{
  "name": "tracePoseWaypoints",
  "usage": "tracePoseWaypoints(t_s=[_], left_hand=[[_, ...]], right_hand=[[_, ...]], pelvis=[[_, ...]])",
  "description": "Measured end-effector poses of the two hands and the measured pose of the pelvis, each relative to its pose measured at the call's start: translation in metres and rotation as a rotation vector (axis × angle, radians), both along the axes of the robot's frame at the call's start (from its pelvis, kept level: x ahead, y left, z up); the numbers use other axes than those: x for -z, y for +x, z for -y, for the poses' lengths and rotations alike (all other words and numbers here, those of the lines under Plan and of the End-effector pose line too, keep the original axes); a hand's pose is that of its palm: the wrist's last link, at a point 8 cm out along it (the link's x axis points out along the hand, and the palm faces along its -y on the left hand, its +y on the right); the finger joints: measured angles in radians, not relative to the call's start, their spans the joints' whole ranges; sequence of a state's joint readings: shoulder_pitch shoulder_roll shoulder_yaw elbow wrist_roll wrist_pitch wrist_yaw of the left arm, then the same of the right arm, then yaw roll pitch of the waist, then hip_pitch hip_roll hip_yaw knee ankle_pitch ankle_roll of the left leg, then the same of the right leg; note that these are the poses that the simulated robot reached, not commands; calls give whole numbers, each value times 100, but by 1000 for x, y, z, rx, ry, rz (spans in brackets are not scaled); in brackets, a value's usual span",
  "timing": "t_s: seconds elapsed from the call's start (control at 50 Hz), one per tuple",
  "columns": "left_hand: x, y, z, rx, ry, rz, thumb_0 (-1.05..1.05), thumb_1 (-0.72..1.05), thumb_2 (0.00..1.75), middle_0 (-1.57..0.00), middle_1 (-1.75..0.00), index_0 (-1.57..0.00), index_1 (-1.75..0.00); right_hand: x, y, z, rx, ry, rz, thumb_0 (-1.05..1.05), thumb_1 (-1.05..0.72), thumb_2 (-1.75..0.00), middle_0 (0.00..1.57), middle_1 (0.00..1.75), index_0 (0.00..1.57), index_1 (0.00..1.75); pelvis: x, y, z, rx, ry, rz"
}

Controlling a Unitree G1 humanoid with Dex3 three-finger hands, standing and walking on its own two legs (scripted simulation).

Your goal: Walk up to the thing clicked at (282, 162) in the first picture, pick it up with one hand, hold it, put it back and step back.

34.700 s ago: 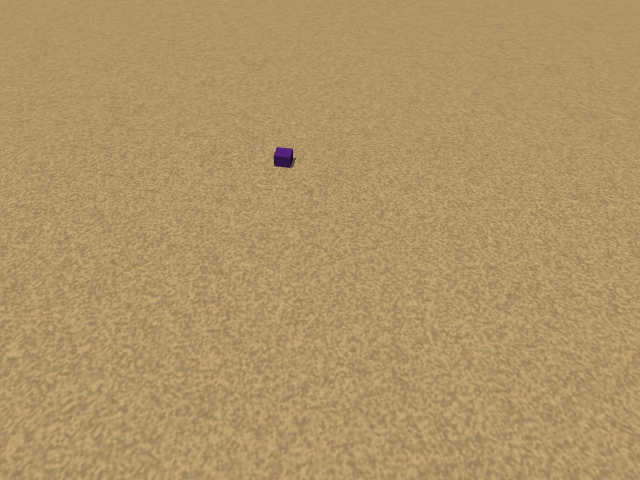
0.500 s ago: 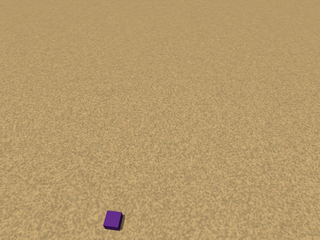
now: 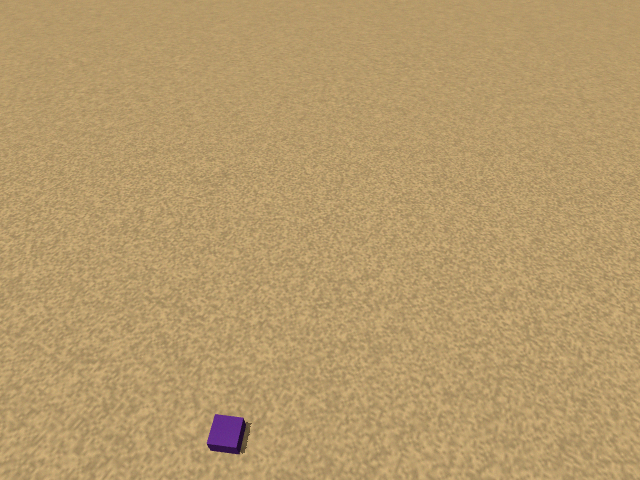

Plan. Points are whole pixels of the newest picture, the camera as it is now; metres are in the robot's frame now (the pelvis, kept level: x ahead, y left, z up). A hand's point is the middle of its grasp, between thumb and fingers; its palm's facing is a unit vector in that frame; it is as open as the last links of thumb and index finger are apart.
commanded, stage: stand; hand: left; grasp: from above
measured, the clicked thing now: (227, 434) +0.43 +0.26 -0.75
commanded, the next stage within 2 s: step back in 0.18 s
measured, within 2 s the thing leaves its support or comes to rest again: neither
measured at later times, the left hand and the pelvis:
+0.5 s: hand out of the picture +0.07 +0.26 -0.17, palm faces -0.05 -0.91 -0.41, open 7.4 cm; pelvis -0.05 -0.01 -0.02, yaw +0 degrees
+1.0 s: hand out of the picture -0.02 +0.29 -0.18, palm faces -0.10 -0.92 -0.37, open 7.4 cm; pelvis -0.14 +0.03 -0.02, yaw -3 degrees
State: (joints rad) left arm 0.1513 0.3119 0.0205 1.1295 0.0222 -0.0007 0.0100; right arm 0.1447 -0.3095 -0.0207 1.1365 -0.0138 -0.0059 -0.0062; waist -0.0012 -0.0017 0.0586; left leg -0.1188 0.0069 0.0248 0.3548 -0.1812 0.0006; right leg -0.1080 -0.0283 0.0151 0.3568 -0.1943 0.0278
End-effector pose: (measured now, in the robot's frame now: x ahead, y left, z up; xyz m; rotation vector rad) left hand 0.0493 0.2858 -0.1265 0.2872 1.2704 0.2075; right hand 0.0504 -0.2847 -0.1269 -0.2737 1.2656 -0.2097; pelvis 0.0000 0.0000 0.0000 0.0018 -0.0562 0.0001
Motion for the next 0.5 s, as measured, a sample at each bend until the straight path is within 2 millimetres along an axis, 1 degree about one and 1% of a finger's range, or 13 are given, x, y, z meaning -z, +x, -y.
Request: tracePoseWaypoints(t_s=[0.18,0.22,0.3,0.38,0.44,0.5], left_hand=[[-5,15,-4,12,9,33,0,91,90,-20,-30,-20,-29],[-5,19,-5,7,9,41,0,91,90,-20,-30,-20,-30],[-3,23,-13,15,37,55,0,91,90,-20,-30,-20,-30],[-2,24,-17,42,70,68,0,91,90,-20,-30,-20,-30],[-1,20,-16,60,83,81,0,91,90,-20,-30,-20,-30],[0,14,-18,83,85,92,0,91,90,-20,-30,-20,-30]], right_hand=[[-5,15,8,-18,-17,27,1,-90,-90,21,30,20,30],[-5,17,10,-15,-15,30,1,-90,-90,21,30,20,30],[-4,21,20,-8,-26,43,1,-90,-90,21,30,20,30],[-1,19,33,-7,-43,61,0,-90,-90,21,30,20,30],[3,15,43,-10,-59,71,0,-90,-90,21,30,20,30],[4,6,46,-16,-75,66,0,-90,-90,21,30,20,30]], pelvis=[[-1,3,2,0,0,-3],[1,1,2,2,0,-12],[6,-11,6,5,3,-20],[14,-25,11,9,7,-23],[20,-36,13,3,-2,-21],[22,-48,9,8,7,-19]])
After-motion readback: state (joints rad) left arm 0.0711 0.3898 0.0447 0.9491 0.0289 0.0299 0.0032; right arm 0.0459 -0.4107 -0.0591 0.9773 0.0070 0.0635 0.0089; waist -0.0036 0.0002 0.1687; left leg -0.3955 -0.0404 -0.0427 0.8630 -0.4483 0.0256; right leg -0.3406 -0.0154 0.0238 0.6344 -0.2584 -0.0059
